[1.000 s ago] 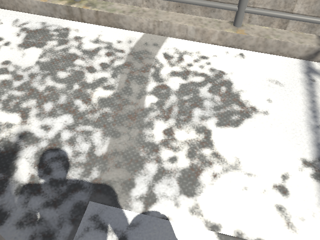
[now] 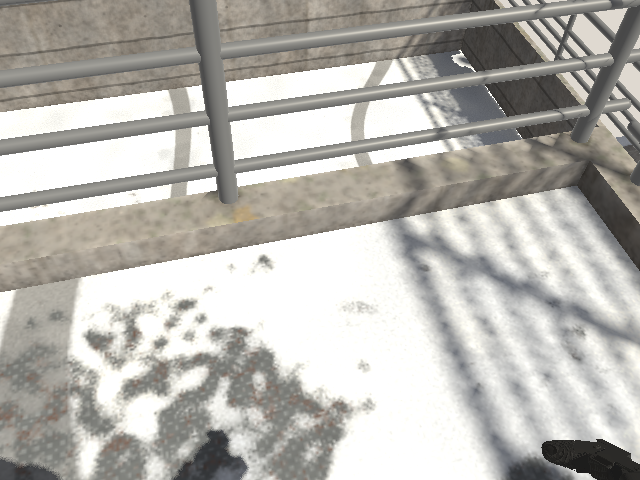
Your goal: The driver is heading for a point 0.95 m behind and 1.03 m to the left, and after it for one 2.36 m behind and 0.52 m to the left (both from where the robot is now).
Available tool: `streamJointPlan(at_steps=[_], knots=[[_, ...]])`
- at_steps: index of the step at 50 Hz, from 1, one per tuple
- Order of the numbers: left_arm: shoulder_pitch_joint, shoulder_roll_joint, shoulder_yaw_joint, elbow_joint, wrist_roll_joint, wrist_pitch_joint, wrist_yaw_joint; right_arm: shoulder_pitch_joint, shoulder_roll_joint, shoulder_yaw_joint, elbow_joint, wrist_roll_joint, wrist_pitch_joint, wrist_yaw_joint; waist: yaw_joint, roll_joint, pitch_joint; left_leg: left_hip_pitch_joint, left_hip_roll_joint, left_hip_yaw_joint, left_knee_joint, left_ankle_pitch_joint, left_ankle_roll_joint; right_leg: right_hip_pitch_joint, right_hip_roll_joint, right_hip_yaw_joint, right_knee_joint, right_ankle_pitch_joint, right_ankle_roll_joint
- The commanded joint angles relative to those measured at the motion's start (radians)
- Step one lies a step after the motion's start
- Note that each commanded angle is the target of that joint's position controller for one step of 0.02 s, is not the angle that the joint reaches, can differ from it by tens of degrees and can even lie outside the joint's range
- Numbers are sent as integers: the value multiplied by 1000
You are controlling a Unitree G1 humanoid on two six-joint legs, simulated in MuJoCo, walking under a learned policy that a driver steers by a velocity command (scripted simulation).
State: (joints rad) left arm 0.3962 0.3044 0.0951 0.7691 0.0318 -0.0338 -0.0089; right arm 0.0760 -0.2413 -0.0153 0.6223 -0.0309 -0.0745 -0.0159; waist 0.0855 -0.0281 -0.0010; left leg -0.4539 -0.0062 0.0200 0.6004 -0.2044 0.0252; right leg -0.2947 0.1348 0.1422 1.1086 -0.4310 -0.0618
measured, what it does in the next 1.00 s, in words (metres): steps on the spot, turning left: right foot, then left foot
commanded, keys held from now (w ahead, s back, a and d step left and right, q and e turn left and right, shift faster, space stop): q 1.00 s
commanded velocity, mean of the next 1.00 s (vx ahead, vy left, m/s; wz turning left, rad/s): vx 0.10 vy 0.00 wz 0.39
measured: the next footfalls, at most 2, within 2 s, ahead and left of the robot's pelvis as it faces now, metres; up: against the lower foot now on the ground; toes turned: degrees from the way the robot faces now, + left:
right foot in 0.32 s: +0.23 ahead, -0.09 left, +0.00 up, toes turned +8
left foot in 0.74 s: +0.11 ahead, +0.11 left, +0.00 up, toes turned +20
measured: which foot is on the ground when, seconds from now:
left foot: down 0.00-0.34, up 0.36-0.72, down 0.74-1.00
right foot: up 0.00-0.30, down 0.32-0.74, up 0.76-1.00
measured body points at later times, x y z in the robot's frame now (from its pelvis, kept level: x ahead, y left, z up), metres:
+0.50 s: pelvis +0.12 -0.01 +0.01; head +0.14 -0.03 +0.46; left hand +0.22 +0.25 -0.08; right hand +0.25 -0.26 -0.12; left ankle +0.06 +0.10 -0.65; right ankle +0.18 -0.09 -0.72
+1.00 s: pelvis +0.09 +0.02 +0.02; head +0.11 +0.06 +0.47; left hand +0.08 +0.33 -0.10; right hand +0.32 -0.17 -0.07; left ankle +0.07 +0.10 -0.72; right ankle +0.18 -0.09 -0.66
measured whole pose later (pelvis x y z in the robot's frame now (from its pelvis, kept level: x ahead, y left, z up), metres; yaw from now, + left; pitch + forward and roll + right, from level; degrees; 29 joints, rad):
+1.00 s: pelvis +0.09 +0.02 +0.02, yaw +28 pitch +2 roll -2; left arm 0.21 0.30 0.06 0.71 0.03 0.05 0.02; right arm 0.28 -0.27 -0.05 0.65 -0.01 0.02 -0.01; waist -0.02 -0.03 0.02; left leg -0.25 -0.09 -0.12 0.42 -0.19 0.08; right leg -0.52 0.02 0.03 0.96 -0.32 0.04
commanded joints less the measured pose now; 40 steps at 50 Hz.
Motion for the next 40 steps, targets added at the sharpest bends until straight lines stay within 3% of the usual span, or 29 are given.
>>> streamJointPlan(at_steps=[1,2,4,5,7,9,12,14,15,16,17,18,19,20,21,22,25,27,30,33,35,36,37,38,39,40], knots=[[-69,58,4,-91,10,-12,-11,166,-77,-27,-10,9,-21,4,-88,104,-101,400,299,-378,-241,485,192,-336,-71,11,145,64,46],[-67,43,-1,-87,13,-2,-16,176,-79,-26,12,17,-29,6,-64,116,-78,347,268,-307,-244,658,184,-301,-66,9,103,56,57],[-42,23,-9,-67,23,0,-20,196,-104,-32,44,23,-45,20,-26,147,-95,317,236,-233,-249,851,178,-248,-64,-42,7,71,67],[-40,21,-14,-54,31,3,-22,200,-106,-33,49,23,-39,19,-26,150,-98,321,219,-210,-255,905,176,-240,-72,-72,-42,86,79],[-77,-7,-29,-47,26,8,-25,199,-108,-33,57,28,-23,16,-24,170,-97,280,186,-171,-255,927,172,-200,-85,-116,-173,126,100],[-147,-27,-43,-59,11,8,-30,210,-123,-42,66,27,-14,23,-35,195,-92,213,153,-143,-254,830,156,-115,-84,-130,-300,198,85],[-220,-35,-59,-82,-4,12,-20,266,-141,-53,75,20,-8,25,-66,198,-84,182,156,-187,-243,605,153,-51,-73,-137,-388,242,57],[-227,-6,-52,-93,-1,2,-5,258,-152,-60,70,24,2,22,-55,159,-52,154,157,-243,-203,474,129,9,-81,-124,-503,291,31],[-202,-9,-51,-90,2,-12,13,254,-151,-62,71,32,2,14,-37,107,-33,126,142,-260,-171,405,103,77,-86,-127,-604,371,26],[-164,14,-49,-85,16,-24,29,279,-147,-66,71,33,11,11,-42,74,-33,94,105,-260,-96,273,65,153,-155,-73,-660,454,18],[-134,83,-43,-107,26,-31,46,305,-82,-52,39,38,19,10,-61,-102,-101,11,23,-182,100,-62,21,274,-396,127,-662,806,-25],[-83,140,-28,-108,3,-10,47,407,-66,-52,29,41,35,-2,-86,-272,-184,-61,-99,-57,338,-499,7,327,-570,279,-661,1075,-143],[-66,101,-26,-108,-19,9,54,397,-136,-67,43,25,56,-14,-58,-200,-199,-121,-78,-60,477,-510,5,304,-560,307,-709,891,-212],[-111,47,-41,-119,-23,17,59,346,-140,-72,48,11,72,-16,-73,-117,-131,-140,-50,-78,532,-426,-2,239,-499,243,-753,694,-197],[-180,14,-53,-129,-14,27,59,323,-129,-71,53,8,92,-8,-98,-79,-90,-144,-23,-76,553,-354,-11,200,-449,166,-779,618,-176],[-215,7,-53,-145,-16,21,59,305,-114,-70,54,8,104,-4,-106,-88,-72,-112,-9,-73,570,-301,-25,141,-424,108,-802,621,-163],[-217,9,-52,-140,-9,6,52,296,-97,-67,53,22,131,17,-123,-78,-83,-44,-11,-49,585,-204,-41,85,-391,-11,-830,604,-171],[-202,14,-50,-134,-4,0,53,258,-93,-65,37,18,133,27,-117,-96,-68,-32,-2,-41,497,-187,-45,83,-388,-55,-838,532,-165],[-192,46,-41,-129,4,18,55,191,-61,-45,7,21,132,38,-88,-125,-65,51,14,-13,314,-186,-33,65,-384,-115,-839,391,-154],[-154,87,-27,-121,10,43,46,154,-88,-46,-24,27,124,37,-71,-141,-50,124,1,19,171,-225,-16,41,-410,-122,-811,308,-154],[-174,119,-13,-123,2,56,45,200,-87,-46,-23,23,112,35,-111,-111,-45,223,-11,39,1,-168,5,5,-407,-145,-757,291,-120],[-163,114,-13,-106,-3,60,43,231,-93,-48,-13,17,103,29,-131,-60,-40,290,-26,27,-93,-127,15,-40,-391,-171,-691,315,-79],[-129,85,-16,-100,0,66,40,264,-133,-57,-7,4,90,23,-131,79,-24,316,52,-126,-249,-91,31,-92,-335,-241,-536,230,-8],[-125,-1,-39,-159,-9,68,35,227,-265,-88,-45,4,86,12,-94,371,13,324,321,-514,-332,93,114,-298,-170,-332,-336,-64,88],[-245,52,-29,-190,-5,71,47,306,-296,-108,-41,0,96,6,-183,315,56,252,364,-570,-358,172,222,-367,-128,-200,-197,-180,90],[-248,58,-26,-184,-10,72,41,285,-249,-94,-35,3,100,3,-145,235,60,241,308,-494,-348,142,228,-358,-149,-137,-131,-103,89]])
